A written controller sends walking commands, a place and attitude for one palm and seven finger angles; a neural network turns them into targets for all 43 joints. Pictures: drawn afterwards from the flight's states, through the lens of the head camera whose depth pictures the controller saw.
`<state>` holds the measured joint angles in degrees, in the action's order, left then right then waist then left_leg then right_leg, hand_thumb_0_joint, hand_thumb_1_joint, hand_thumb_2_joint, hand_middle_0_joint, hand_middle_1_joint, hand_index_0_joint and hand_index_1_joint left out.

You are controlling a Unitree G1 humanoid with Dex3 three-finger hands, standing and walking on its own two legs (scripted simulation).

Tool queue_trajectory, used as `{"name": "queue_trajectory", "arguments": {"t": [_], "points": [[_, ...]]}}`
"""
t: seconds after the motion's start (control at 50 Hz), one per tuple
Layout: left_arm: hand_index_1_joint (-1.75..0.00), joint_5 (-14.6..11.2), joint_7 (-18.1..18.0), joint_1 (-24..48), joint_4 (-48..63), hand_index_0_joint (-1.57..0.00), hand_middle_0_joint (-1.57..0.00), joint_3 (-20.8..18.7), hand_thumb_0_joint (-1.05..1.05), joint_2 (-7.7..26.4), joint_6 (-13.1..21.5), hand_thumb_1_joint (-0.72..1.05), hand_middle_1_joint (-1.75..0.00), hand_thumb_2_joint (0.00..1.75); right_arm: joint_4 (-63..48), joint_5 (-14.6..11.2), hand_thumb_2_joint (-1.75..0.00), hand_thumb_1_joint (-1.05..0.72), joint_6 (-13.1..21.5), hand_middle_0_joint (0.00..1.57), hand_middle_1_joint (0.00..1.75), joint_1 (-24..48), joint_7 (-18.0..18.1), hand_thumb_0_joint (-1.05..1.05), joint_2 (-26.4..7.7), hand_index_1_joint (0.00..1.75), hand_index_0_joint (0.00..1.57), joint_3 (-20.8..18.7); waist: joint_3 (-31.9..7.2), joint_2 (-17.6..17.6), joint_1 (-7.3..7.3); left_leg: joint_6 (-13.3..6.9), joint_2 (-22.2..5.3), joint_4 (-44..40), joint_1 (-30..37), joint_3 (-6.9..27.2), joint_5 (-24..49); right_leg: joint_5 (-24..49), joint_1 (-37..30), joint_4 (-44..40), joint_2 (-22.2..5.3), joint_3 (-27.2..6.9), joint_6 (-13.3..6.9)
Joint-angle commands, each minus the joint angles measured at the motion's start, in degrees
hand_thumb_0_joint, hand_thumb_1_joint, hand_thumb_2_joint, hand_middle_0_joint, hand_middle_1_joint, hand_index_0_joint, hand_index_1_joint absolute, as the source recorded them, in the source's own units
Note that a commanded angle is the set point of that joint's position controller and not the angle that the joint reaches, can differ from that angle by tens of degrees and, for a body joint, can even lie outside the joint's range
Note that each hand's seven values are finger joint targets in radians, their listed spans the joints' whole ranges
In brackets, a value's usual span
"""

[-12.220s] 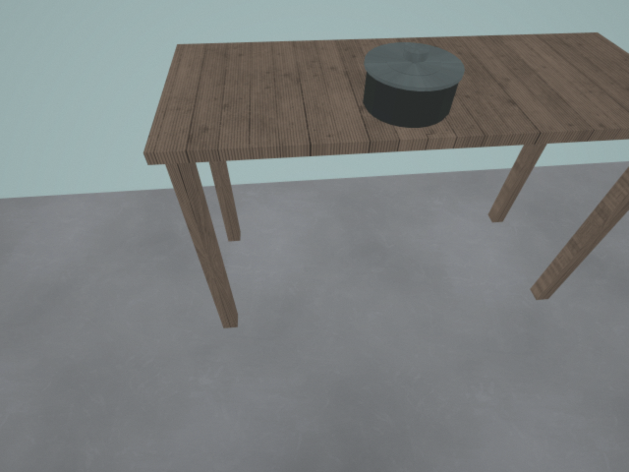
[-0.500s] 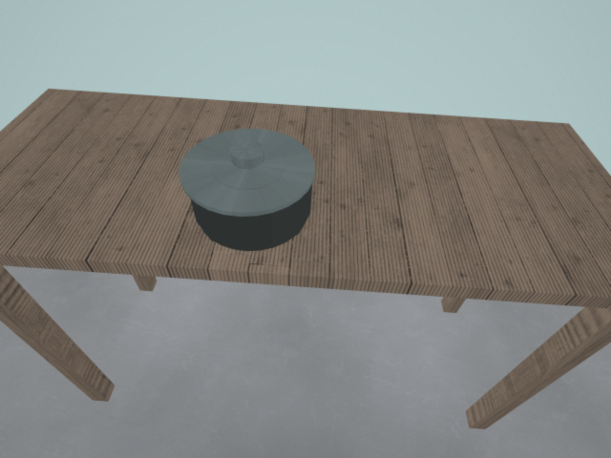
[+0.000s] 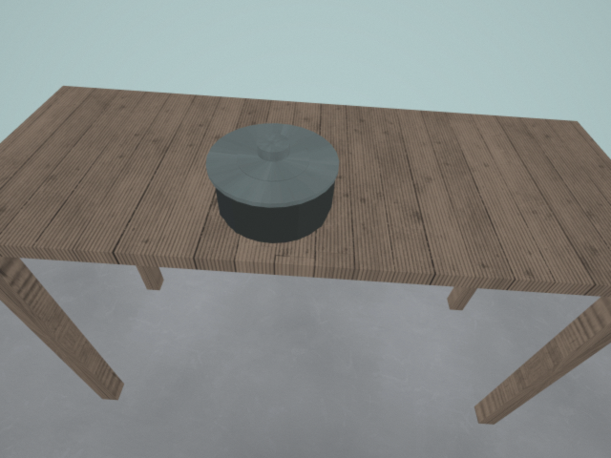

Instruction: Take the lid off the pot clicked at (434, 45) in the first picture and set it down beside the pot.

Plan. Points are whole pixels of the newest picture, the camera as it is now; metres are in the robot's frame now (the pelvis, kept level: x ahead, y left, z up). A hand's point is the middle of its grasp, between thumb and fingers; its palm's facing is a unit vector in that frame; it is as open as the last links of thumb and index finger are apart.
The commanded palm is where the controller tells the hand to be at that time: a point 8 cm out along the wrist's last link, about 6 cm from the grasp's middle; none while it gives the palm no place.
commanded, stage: look again from close up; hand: left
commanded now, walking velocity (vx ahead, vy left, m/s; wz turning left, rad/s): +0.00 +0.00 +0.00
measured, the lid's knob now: (273, 147) +0.53 +0.09 +0.14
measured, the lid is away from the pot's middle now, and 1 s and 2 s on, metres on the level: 0.00 0.00 0.00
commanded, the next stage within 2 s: shuffle to correct the standing spot in 0.44 s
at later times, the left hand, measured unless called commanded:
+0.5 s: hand out of the picture -0.04 +0.17 -0.18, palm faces +0.02 -0.99 -0.16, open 7.4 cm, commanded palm none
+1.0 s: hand out of the picture +0.00 +0.13 -0.18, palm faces +0.04 -0.99 -0.13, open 7.4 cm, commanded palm none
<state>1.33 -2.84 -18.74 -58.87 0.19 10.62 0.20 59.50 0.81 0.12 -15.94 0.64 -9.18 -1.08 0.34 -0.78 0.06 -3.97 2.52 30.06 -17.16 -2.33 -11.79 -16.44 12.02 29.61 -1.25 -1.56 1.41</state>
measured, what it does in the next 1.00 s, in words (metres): stands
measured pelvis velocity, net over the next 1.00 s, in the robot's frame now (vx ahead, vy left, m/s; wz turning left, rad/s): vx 0.04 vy -0.02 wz -0.01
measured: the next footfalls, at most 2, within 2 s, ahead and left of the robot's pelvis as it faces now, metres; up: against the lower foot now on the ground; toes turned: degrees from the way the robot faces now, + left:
none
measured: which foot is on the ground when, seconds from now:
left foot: down 0.00-1.00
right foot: down 0.00-1.00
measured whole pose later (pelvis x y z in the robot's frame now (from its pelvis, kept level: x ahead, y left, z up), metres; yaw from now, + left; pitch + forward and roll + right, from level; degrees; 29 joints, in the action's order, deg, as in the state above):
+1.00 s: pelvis +0.04 -0.02 +0.00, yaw -1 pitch +0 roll -1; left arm 1.1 -1.3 -23.6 -62.0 -0.4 8.2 0.6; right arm 61.9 0.7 1.0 -18.1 0.9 -7.2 -1.9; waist 0.0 -1.9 0.3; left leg -2.0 0.3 34.0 -16.3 -1.9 -17.8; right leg -20.7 10.1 30.7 0.8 -1.2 0.1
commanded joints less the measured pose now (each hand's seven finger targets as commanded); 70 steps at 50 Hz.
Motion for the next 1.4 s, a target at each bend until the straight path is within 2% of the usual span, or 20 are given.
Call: {"name": "queue_trajectory", "arguments": {"t": [0.0, 0.26, 0.28, 0.52, 0.6, 0.66, 0.76, 0.82, 0.86, 0.92, 0.96, 1.0, 1.04, 1.06, 1.16, 1.24, 1.32, 1.34, 1.36, 1.38], "points": [[-0.30, -0.25, -0.01, -4.50, 1.94, -0.20, -0.20, -0.82, 0.00, 4.44, 0.84, 0.90, -0.30, 0.90, -3.61, -0.25, -0.90, -0.90, 1.50, 0.20, 0.30, -0.18, 0.29, 0.00, -7.10, 0.30, 0.20, -1.05, 2.43, 1.93, 0.44, 0.82, -8.53, -11.14, 0.75, 11.63, -7.37, 1.76, 2.80, -4.55, -2.16, -2.14, -3.84], [-0.30, -0.11, 0.31, -5.87, 0.48, -0.20, -0.20, -0.49, 0.00, 4.56, 0.88, 0.90, -0.30, 0.90, -2.76, -0.59, -0.90, -0.90, 1.39, 0.20, 0.30, 0.02, 0.26, 0.00, -6.65, 0.30, 0.20, -0.96, 4.22, 0.61, 0.44, 0.96, -8.19, -12.63, 1.51, 10.65, -9.29, 1.74, 3.09, -7.13, -2.75, -2.37, -3.41], [-0.30, -0.13, 0.29, -6.03, 0.32, -0.20, -0.20, -0.42, 0.00, 4.18, 0.83, 0.90, -0.30, 0.90, -2.61, -0.56, -0.90, -0.90, 1.30, 0.20, 0.30, 0.41, 0.26, 0.00, -7.00, 0.30, 0.20, -1.05, 4.77, 1.87, 0.42, 1.08, -8.09, -12.72, 1.34, 10.67, -10.26, 0.99, 3.81, -7.27, -2.89, -2.62, -3.38], [-0.30, -0.29, 0.39, -6.90, -0.88, -0.20, -0.20, -0.34, 0.00, 3.67, 1.21, 0.90, -0.30, 0.90, -1.45, -0.66, -0.90, -0.90, 1.45, 0.20, 0.30, -0.10, 0.25, 0.00, -5.95, 0.30, 0.20, -0.96, 3.41, 1.07, 0.40, 1.27, -7.77, -11.76, 2.93, 9.50, -7.39, 1.85, 3.74, -8.22, -3.37, -3.87, -3.46], [-0.30, -0.09, 0.84, -7.33, -1.19, -0.20, -0.20, -0.47, 0.00, 3.30, 0.80, 0.90, -0.30, 0.90, -0.89, -0.35, -0.90, -0.90, 1.03, 0.20, 0.30, -0.66, 0.25, 0.00, -6.54, 0.30, 0.20, -1.38, 4.44, 2.11, 0.36, 0.60, -8.97, -14.01, 1.38, 11.49, -19.27, -7.27, 4.85, -6.87, -1.62, -2.02, -3.39], [-0.30, 0.09, 1.26, -8.27, -1.28, -0.20, -0.20, -0.72, 0.00, 3.08, 0.68, 0.90, -0.30, 0.90, -1.14, -0.23, -0.90, -0.90, 0.87, 0.20, 0.30, -0.78, 0.20, 0.00, -6.79, 0.30, 0.20, -1.83, 5.47, 3.65, 0.86, -0.50, -10.42, -15.88, -1.02, 13.34, -24.43, -8.19, 4.49, -4.66, -0.22, -0.07, -3.40], [-0.30, -0.14, 1.45, -8.67, -1.14, -0.20, -0.20, -1.06, 0.00, 3.05, 1.09, 0.90, -0.30, 0.90, -1.38, -0.18, -0.90, -0.90, 1.13, 0.20, 0.30, -1.57, 0.17, 0.00, -5.01, 0.30, 0.20, -1.96, 7.05, -1.05, 0.73, -0.13, -8.19, -10.64, -2.43, 10.17, -19.66, -9.54, 4.98, -7.98, -1.70, -3.96, -5.07], [-0.30, -0.29, 1.42, -8.65, -0.97, -0.20, -0.20, -1.50, 0.00, 3.83, 1.34, 0.90, -0.30, 0.90, -1.65, -0.16, -0.90, -0.90, 1.37, 0.20, 0.30, -1.63, 0.15, 0.00, -3.87, 0.30, 0.20, -1.88, 7.08, -2.83, 0.32, 0.73, -5.70, -4.45, -2.16, 6.68, -15.67, -12.36, 6.06, -10.68, -4.03, -8.28, -6.61], [-0.30, -0.45, 1.50, -8.58, -0.79, -0.20, -0.20, -1.77, 0.00, 4.05, 1.45, 0.90, -0.30, 0.90, -1.75, -0.20, -0.90, -0.90, 1.69, 0.20, 0.30, -2.14, 0.21, 0.00, -3.00, 0.30, 0.20, -1.71, 6.40, -5.04, 0.22, 0.90, -4.89, -1.45, -1.98, 4.59, -12.56, -10.70, 5.18, -11.18, -4.78, -9.04, -7.52], [-0.30, -0.49, 1.38, -8.20, -0.96, -0.20, -0.20, -1.98, 0.00, 3.66, 1.56, 0.90, -0.30, 0.90, -1.33, -0.21, -0.90, -0.90, 2.24, 0.20, 0.30, -2.30, 0.32, 0.00, -2.40, 0.30, 0.20, -1.47, 6.02, -3.63, -0.12, 1.18, -4.57, 0.66, -0.76, 2.98, -6.81, -3.56, 4.31, -8.80, -5.12, -8.60, -8.08], [-0.30, -0.66, 1.23, -7.37, -0.82, -0.20, -0.20, -1.83, 0.00, 2.94, 1.70, 0.90, -0.30, 0.90, -0.61, -0.52, -0.90, -0.90, 2.61, 0.20, 0.30, -3.24, 0.71, 0.00, -2.30, 0.30, 0.20, -1.00, 5.02, 0.58, -0.15, 0.83, -6.45, -1.70, 2.87, 5.09, 3.82, 7.42, 3.77, -5.66, -3.12, -5.22, -6.15], [-0.30, -0.71, 0.56, -7.46, -1.38, -0.20, -0.20, -1.57, 0.00, 2.09, 1.93, 0.90, -0.30, 0.90, 0.58, -0.63, -0.90, -0.90, 2.82, 0.20, 0.30, -4.50, 1.36, 0.00, -3.33, 0.30, 0.20, -0.76, 2.21, 5.39, -0.03, 0.07, -9.12, -2.51, 7.80, 7.35, 21.95, 16.55, 2.04, -1.85, -1.91, -1.80, -4.30], [-0.30, -1.02, -0.15, -8.05, -2.12, -0.20, -0.20, -1.36, 0.00, 1.82, 1.90, 0.90, -0.30, 0.90, 1.16, -0.85, -0.90, -0.90, 2.76, 0.20, 0.30, -4.65, 2.12, 0.00, -3.67, 0.30, 0.20, -0.67, 0.31, 6.46, 0.36, 0.06, -10.14, -1.57, 11.13, 7.38, 37.33, 20.32, -0.62, -2.76, -2.31, -1.65, -3.44], [-0.30, -1.22, -0.28, -7.79, -1.92, -0.20, -0.20, -1.56, 0.00, 2.65, 1.85, 0.90, -0.30, 0.90, 0.95, -1.02, -0.90, -0.90, 2.66, 0.20, 0.30, -4.21, 2.28, 0.00, -3.86, 0.30, 0.20, -0.78, -0.20, 4.90, 0.45, 0.41, -9.96, -1.15, 12.05, 7.20, 39.94, 23.76, -1.54, -3.08, -2.57, -1.59, -3.24], [-0.30, -1.10, -0.90, -4.68, 0.16, -0.20, -0.20, -2.35, 0.00, 4.51, 1.19, 0.90, -0.30, 0.90, -0.28, -1.15, -0.90, -0.90, 1.48, 0.20, 0.30, -2.65, 2.73, 0.00, -4.94, 0.30, 0.20, -1.73, -2.50, 1.73, 0.14, 1.23, -10.10, -1.00, 13.85, 6.46, 40.96, 31.71, -2.59, -1.35, -4.28, -1.76, -2.91], [-0.30, -0.89, -0.82, -2.57, 1.85, -0.20, -0.20, -2.56, 0.00, 4.39, 0.37, 0.90, -0.30, 0.90, -1.59, -0.78, -0.90, -0.90, 0.70, 0.20, 0.30, -0.97, 2.63, 0.00, -5.53, 0.30, 0.20, -2.18, -2.58, 2.60, 0.12, 0.86, -10.55, -2.38, 13.08, 6.88, 34.99, 25.68, -1.08, -0.93, -4.11, -2.62, -3.03], [-0.30, -0.74, -0.56, -1.74, 2.86, -0.20, -0.20, -2.39, 0.00, 5.00, 0.23, 0.90, -0.30, 0.90, -2.60, -0.61, -0.90, -0.90, 0.62, 0.20, 0.30, 1.39, 1.91, 0.00, -5.25, 0.30, 0.20, -1.95, -3.73, 1.35, 0.59, 1.37, -9.52, -3.33, 11.27, 6.43, 23.67, 23.34, -2.62, -3.48, -4.80, -3.76, -3.17], [-0.30, 0.35, -2.22, -2.44, 3.57, -0.20, -0.20, -2.50, 0.00, 7.17, 1.37, 0.90, -0.30, 0.90, -6.40, -1.14, -0.90, -0.90, 1.15, 0.20, 0.30, 2.50, 1.42, 0.00, -9.68, 0.30, 0.20, -2.64, -7.45, 2.52, -0.54, 2.75, -10.12, 7.21, 15.23, 3.13, 36.97, 38.41, 0.95, -2.46, -5.03, -4.05, -1.46], [-0.30, -0.48, -1.71, -1.01, 4.79, -0.20, -0.20, -3.67, 0.00, 9.47, 0.76, 0.90, -0.30, 0.90, -7.02, -1.16, -0.90, -0.90, 0.50, 0.20, 0.30, 2.76, 1.40, 0.00, -9.06, 0.30, 0.20, -3.39, -10.53, 3.94, 0.12, 3.85, -8.37, 7.23, 12.12, 2.95, 32.13, 42.64, -4.54, -0.36, -6.96, -4.07, -3.33], [-0.30, -1.02, -1.73, -0.56, 5.56, -0.20, -0.20, -3.06, 0.00, 8.54, 0.95, 0.90, -0.30, 0.90, -7.16, -0.38, -0.90, -0.90, 0.70, 0.20, 0.30, 1.97, 1.43, 0.00, -6.89, 0.30, 0.20, -2.71, -11.81, 1.09, -0.48, 3.23, -7.97, 4.48, 10.12, 4.51, 27.62, 38.79, -6.56, 1.13, -7.23, -4.62, -4.76]]}}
